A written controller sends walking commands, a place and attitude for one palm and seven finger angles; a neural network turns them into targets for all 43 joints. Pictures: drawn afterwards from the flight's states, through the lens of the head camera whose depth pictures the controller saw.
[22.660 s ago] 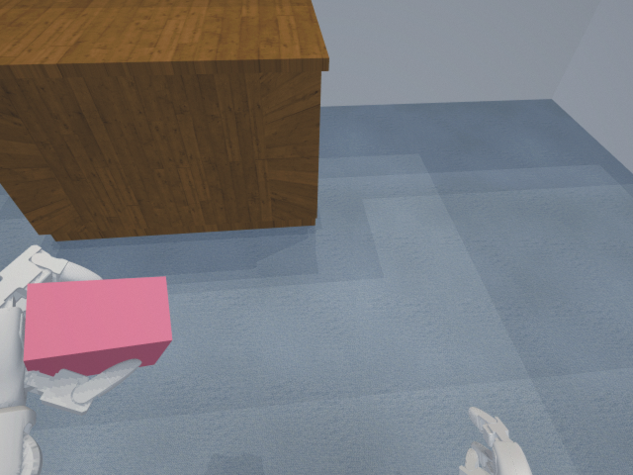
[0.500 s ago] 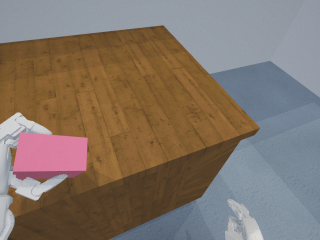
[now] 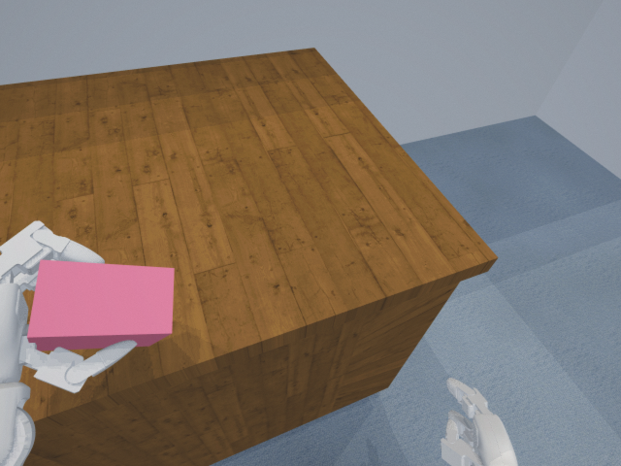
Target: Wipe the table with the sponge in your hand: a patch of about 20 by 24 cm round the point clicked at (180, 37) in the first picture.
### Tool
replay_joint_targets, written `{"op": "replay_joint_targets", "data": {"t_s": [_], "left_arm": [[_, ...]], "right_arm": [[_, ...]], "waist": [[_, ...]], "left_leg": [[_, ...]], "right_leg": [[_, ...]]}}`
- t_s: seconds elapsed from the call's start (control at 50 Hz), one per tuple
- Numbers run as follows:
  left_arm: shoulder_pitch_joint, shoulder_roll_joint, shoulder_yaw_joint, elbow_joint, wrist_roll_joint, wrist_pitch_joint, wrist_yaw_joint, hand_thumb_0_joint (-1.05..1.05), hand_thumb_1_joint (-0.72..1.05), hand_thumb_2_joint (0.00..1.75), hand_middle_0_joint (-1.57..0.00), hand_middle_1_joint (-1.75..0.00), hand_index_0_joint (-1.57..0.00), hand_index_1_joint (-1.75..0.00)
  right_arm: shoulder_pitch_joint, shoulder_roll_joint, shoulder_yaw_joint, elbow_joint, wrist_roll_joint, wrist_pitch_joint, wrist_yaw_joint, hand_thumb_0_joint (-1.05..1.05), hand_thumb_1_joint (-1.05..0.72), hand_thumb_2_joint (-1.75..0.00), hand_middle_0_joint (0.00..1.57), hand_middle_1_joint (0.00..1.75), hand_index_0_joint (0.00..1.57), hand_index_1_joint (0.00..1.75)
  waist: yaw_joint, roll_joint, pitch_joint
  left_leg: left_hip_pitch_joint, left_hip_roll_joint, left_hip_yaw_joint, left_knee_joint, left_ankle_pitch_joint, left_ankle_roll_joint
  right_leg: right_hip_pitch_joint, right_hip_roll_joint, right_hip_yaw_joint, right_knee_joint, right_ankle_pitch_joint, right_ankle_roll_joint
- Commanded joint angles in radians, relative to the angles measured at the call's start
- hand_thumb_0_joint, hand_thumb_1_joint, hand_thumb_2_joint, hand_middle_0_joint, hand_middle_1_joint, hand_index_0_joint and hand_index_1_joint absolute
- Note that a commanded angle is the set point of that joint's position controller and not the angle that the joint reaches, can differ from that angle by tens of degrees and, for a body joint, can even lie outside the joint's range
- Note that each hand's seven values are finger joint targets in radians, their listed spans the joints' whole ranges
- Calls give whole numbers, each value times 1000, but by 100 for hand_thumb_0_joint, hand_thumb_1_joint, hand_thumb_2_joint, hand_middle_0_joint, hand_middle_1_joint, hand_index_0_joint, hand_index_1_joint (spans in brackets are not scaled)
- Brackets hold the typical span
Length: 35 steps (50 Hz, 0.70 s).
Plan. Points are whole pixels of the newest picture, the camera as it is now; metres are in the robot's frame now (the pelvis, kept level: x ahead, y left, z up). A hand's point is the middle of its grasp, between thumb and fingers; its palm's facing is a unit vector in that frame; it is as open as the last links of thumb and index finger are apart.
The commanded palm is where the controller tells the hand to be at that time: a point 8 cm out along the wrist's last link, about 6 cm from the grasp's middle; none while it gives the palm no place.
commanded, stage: come to a stop and stand still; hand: left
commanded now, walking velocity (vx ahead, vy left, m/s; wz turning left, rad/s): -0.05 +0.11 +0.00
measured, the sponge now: (122, 309) +0.23 +0.22 +0.13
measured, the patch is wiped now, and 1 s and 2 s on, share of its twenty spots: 0.00 0.00 0.00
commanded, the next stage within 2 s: look again from close up in 1.38 s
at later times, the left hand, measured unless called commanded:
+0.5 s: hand (100, 306) +0.22 +0.23 +0.15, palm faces +0.38 -0.85 -0.37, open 10.5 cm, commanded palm +0.17 +0.26 +0.17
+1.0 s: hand (113, 321) +0.22 +0.23 +0.12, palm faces +0.24 -0.87 -0.44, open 10.4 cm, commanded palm +0.17 +0.26 +0.17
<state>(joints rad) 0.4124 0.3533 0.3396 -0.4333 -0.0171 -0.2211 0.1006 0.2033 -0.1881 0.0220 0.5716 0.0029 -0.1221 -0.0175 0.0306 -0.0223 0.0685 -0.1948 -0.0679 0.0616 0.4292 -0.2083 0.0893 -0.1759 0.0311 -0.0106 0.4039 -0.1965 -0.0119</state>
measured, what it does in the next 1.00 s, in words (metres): stands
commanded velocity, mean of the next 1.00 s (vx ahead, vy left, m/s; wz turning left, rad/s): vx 0.00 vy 0.01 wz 0.00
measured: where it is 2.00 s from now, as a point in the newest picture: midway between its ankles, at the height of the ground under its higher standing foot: outside the picture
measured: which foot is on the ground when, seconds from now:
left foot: down 0.00-1.00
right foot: down 0.00-1.00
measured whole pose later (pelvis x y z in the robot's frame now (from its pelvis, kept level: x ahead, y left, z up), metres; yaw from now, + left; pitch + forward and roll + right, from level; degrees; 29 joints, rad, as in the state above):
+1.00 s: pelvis +0.00 -0.01 +0.00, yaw -2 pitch -1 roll -1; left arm 0.48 0.40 0.32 -0.40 -0.03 -0.19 0.05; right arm 0.25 -0.19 0.03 0.57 0.02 -0.10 -0.02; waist 0.01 -0.02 0.06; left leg -0.23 -0.05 0.09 0.47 -0.23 0.09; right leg -0.23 0.05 0.02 0.47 -0.22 -0.02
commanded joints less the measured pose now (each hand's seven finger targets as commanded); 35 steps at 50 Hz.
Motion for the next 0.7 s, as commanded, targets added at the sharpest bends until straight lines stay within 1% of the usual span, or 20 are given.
{"op": "replay_joint_targets", "data": {"t_s": [0.0, 0.02, 0.04, 0.12, 0.14, 0.22, 0.24, 0.32, 0.34, 0.36, 0.42, 0.44, 0.52, 0.54, 0.58, 0.6, 0.62, 0.64, 0.66, 0.68], "left_arm": [[-88, 177, 107, -261, -23, -67, 19, 0, 10, 130, -120, -160, -120, -160], [-76, 191, 127, -261, -23, -61, 27, 0, 10, 130, -120, -160, -120, -160], [-66, 154, 95, -243, -29, -64, 22, 0, 10, 130, -120, -160, -120, -160], [-38, 193, 138, -241, -35, -51, 31, 0, 10, 130, -120, -160, -120, -160], [-26, 158, 108, -220, -42, -53, 25, 0, 10, 130, -120, -160, -120, -160], [-29, 188, 136, -244, -42, -43, 32, 0, 10, 130, -120, -160, -120, -160], [-26, 157, 104, -228, -46, -44, 27, 0, 10, 130, -120, -160, -120, -160], [-36, 193, 131, -258, -41, -34, 35, 0, 10, 130, -120, -160, -120, -160], [-37, 156, 95, -240, -46, -36, 29, 0, 10, 130, -120, -160, -120, -160], [-41, 181, 113, -248, -44, -33, 29, 0, 10, 130, -120, -160, -120, -160], [-43, 188, 123, -250, -40, -27, 35, 0, 10, 130, -120, -160, -120, -160], [-37, 153, 89, -226, -44, -30, 30, 0, 10, 130, -120, -160, -120, -160], [-52, 186, 119, -228, -38, -22, 35, 0, 10, 130, -120, -160, -120, -160], [-49, 157, 92, -211, -42, -26, 31, 0, 10, 130, -120, -160, -120, -160], [-70, 166, 94, -225, -40, -26, 28, 0, 10, 130, -120, -160, -120, -160], [-1117, 970, 656, -488, 131, -132, 30, 0, 10, 130, -120, -160, -120, -160], [-764, 563, 408, -32, 25, -83, 20, 0, 10, 130, -120, -160, -120, -160], [-589, 384, 265, -98, 4, -69, 6, 0, 10, 130, -120, -160, -120, -160], [-454, 308, 206, 17, -7, -58, -8, 0, 10, 130, -120, -160, -120, -160], [-353, 230, 139, -13, -27, -60, -23, 0, 10, 130, -120, -160, -120, -160]], "right_arm": [[-88, -142, -57, -166, 9, -55, -13, 0, -90, -90, 20, 30, 20, 30], [-102, -140, -54, -161, 13, -55, -17, 0, -90, -90, 20, 30, 20, 30], [-91, -143, -51, -159, 5, -49, -15, 0, -90, -90, 20, 30, 20, 30], [-100, -142, -57, -160, 16, -47, -22, 0, -90, -90, 20, 30, 20, 30], [-88, -144, -53, -160, 9, -40, -21, 0, -90, -90, 20, 30, 20, 30], [-106, -143, -56, -158, 19, -42, -30, 0, -90, -90, 20, 30, 20, 30], [-96, -145, -52, -157, 11, -36, -29, 0, -90, -90, 20, 30, 20, 30], [-114, -141, -54, -156, 20, -43, -38, 0, -90, -90, 20, 30, 20, 30], [-99, -145, -48, -154, 11, -38, -35, 0, -90, -90, 20, 30, 20, 30], [-99, -143, -56, -160, 16, -41, -36, 0, -90, -90, 20, 30, 20, 30], [-113, -141, -52, -151, 18, -42, -39, 0, -90, -90, 20, 30, 20, 30], [-100, -141, -46, -150, 9, -37, -37, 0, -90, -90, 20, 30, 20, 30], [-111, -138, -51, -148, 17, -42, -41, 0, -90, -90, 20, 30, 20, 30], [-98, -140, -45, -146, 7, -36, -39, 0, -90, -90, 20, 30, 20, 30], [-95, -143, -52, -150, 12, -40, -38, 0, -90, -90, 20, 30, 20, 30], [27, -171, -44, -140, -30, -87, -23, 0, -90, -90, 20, 30, 20, 30], [-86, -115, -46, -62, 26, -57, -22, 0, -90, -90, 20, 30, 20, 30], [-96, -115, -51, -108, 5, -47, -4, 0, -90, -90, 20, 30, 20, 30], [-84, -157, -72, -120, 5, -60, 2, 0, -90, -90, 20, 30, 20, 30], [-56, -149, -75, -131, 21, -62, 14, 0, -90, -90, 20, 30, 20, 30]], "waist": [[-4, 106, -172], [-2, 100, -167], [-4, 82, -172], [-6, 54, -178], [-8, 24, -187], [-8, 57, -196], [-9, 51, -200], [-6, 79, -198], [-8, 60, -190], [-8, 68, -188], [-8, 89, -168], [-9, 69, -167], [-10, 81, -146], [-10, 66, -154], [-12, 78, -148], [-13, -64, 58], [-6, 238, -112], [-4, 195, -125], [10, 222, -207], [4, 214, -255]], "left_leg": [[7, 150, -157, -66, 153, -101], [22, 143, -153, -55, 169, -104], [17, 140, -152, -44, 161, -92], [34, 136, -153, -20, 150, -83], [27, 133, -153, -16, 146, -75], [60, 145, -159, -35, 192, -81], [48, 145, -161, -45, 184, -75], [62, 153, -160, -53, 211, -83], [41, 152, -165, -65, 196, -80], [42, 154, -166, -64, 193, -81], [40, 151, -161, -73, 149, -82], [26, 152, -163, -82, 115, -73], [24, 149, -160, -85, 79, -73], [13, 150, -166, -93, 74, -67], [14, 152, -168, -95, 65, -69], [-155, 177, -88, 20, 108, -33], [23, 220, -137, 53, 176, -56], [47, 175, -147, -22, 173, -87], [70, 160, -114, -16, 117, -83], [81, 145, -109, 0, 88, -70]], "right_leg": [[79, -99, 108, -28, 182, -32], [54, -104, 117, -30, 188, -36], [55, -110, 118, -39, 183, -36], [27, -136, 159, -52, 187, -43], [34, -136, 151, -56, 174, -40], [27, -122, 138, -38, 196, -33], [39, -111, 120, -38, 184, -27], [45, -108, 118, -35, 204, -25], [53, -101, 102, -40, 185, -22], [57, -104, 114, -45, 193, -24], [39, -106, 122, -60, 163, -26], [44, -100, 109, -69, 133, -23], [27, -104, 129, -91, 118, -26], [44, -98, 114, -91, 110, -23], [39, -99, 122, -93, 106, -26], [-160, -93, 107, -155, 117, 83], [-181, -186, 77, -16, 9, -59], [-94, -115, 89, 13, 52, -60], [-49, -102, 123, 9, 81, -53], [-24, -106, 143, 4, 101, -27]]}}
